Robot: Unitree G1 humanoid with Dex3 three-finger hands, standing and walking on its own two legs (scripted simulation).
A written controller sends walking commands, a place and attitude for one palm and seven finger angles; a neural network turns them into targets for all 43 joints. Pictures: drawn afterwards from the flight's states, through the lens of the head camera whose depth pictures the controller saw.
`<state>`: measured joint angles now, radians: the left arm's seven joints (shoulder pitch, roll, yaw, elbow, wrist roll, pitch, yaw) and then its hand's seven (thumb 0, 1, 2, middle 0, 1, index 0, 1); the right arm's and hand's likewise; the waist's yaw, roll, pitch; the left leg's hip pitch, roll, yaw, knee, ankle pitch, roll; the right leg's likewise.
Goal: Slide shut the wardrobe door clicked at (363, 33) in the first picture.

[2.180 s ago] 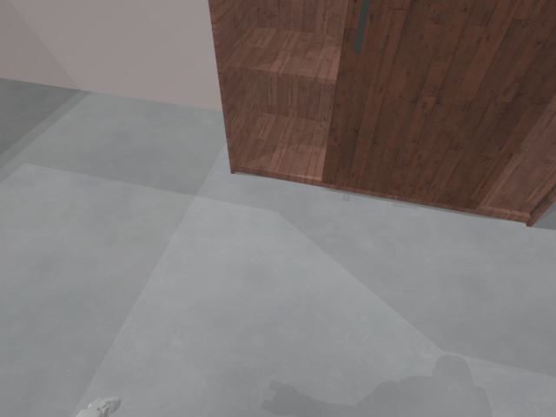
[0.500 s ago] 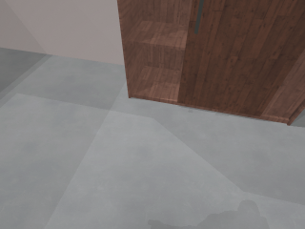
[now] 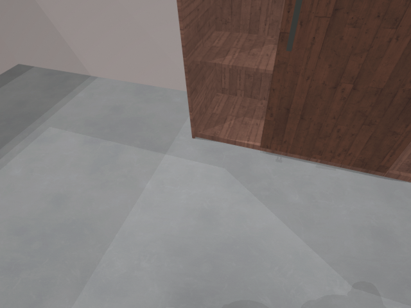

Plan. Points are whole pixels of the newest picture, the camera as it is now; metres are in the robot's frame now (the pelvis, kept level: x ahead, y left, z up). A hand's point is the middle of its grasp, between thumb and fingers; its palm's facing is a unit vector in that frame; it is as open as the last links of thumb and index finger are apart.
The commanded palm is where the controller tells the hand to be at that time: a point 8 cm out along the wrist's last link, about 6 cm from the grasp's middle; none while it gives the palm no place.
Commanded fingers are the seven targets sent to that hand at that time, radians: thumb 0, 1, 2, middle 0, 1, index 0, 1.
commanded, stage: walk to a spot facing it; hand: right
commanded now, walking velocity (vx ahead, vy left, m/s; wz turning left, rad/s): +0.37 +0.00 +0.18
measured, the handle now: (295, 21) +1.18 -0.28 +0.08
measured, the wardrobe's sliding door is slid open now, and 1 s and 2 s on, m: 0.47 0.47 0.47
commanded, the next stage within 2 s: turn to face it in 0.80 s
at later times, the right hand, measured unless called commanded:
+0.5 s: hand (279, 267) +0.27 -0.15 -0.18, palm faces -0.02 +0.99 -0.17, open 7.2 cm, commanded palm none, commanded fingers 0.00 -0.90 -0.90 0.20 0.30 0.20 0.30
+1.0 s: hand (271, 192) +0.49 -0.15 -0.17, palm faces -0.17 +0.97 -0.16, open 7.3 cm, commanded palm none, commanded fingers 0.00 -0.90 -0.90 0.20 0.30 0.20 0.30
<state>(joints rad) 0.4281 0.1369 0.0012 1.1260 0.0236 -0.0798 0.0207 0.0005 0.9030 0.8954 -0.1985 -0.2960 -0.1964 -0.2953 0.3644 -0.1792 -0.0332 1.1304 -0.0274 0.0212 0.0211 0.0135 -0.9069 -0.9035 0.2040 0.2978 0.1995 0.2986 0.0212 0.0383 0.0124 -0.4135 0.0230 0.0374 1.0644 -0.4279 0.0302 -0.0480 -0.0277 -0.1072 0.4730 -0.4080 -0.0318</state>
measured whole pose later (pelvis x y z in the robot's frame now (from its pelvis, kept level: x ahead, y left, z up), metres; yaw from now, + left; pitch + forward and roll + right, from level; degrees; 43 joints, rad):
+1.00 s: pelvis +0.41 +0.02 +0.01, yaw +10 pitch -1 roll +1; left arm 0.44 0.08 0.02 1.14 0.03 -0.07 0.02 0.00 0.91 0.90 -0.20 -0.30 -0.20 -0.30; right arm 0.21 -0.18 -0.07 1.05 -0.03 0.02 0.02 0.01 -0.92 -0.90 0.20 0.30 0.20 0.30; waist 0.04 0.02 0.09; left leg -0.56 0.09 0.12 0.74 -0.17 0.01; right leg 0.03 -0.09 -0.31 0.36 -0.35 0.02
